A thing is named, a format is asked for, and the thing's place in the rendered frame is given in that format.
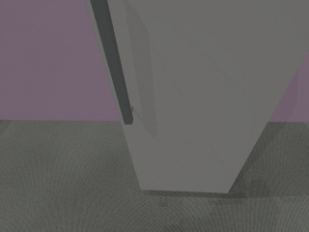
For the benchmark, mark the fridge door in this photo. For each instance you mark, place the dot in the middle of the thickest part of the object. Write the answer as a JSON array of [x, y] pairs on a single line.
[[203, 78]]

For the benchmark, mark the handle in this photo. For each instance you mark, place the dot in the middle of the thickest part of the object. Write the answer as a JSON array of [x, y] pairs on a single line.
[[107, 35]]

